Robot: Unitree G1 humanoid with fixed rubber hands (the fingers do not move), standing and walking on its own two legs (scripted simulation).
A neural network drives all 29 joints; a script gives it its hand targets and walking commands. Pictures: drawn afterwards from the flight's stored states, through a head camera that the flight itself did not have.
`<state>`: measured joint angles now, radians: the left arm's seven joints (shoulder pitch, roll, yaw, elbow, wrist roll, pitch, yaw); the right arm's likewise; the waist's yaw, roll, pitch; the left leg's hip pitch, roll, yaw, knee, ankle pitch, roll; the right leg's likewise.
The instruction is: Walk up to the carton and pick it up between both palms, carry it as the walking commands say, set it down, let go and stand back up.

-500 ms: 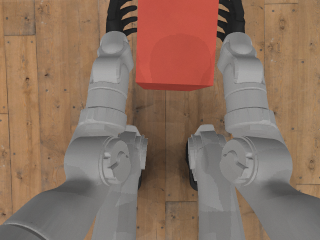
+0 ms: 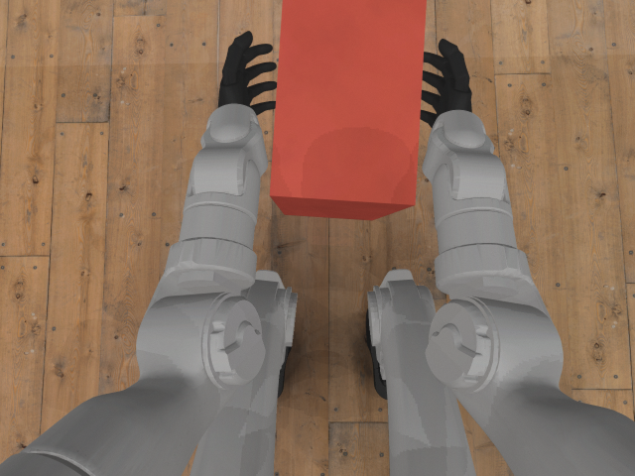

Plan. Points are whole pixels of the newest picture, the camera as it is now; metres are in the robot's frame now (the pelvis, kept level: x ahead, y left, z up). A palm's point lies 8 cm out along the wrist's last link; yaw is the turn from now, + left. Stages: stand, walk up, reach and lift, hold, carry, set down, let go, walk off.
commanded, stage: reach and lift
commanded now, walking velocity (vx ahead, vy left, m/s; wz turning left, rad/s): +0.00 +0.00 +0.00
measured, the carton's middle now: (339, 118) +0.52 -0.01 -0.15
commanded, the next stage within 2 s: none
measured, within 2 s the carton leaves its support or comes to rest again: neither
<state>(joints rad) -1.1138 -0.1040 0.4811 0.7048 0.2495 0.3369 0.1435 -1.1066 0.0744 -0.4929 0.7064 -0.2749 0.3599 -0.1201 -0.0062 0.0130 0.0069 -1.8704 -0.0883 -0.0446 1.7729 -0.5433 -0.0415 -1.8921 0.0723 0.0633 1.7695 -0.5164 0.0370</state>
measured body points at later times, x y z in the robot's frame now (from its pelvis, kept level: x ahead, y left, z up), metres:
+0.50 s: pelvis +0.01 +0.00 +0.05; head +0.25 -0.01 +0.44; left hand +0.49 +0.10 +0.00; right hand +0.48 -0.13 -0.01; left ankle +0.10 +0.12 -0.47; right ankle +0.11 -0.12 -0.47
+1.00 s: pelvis +0.03 +0.00 +0.11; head +0.22 -0.01 +0.52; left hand +0.47 +0.10 +0.06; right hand +0.46 -0.13 +0.06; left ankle +0.10 +0.12 -0.47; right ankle +0.11 -0.12 -0.47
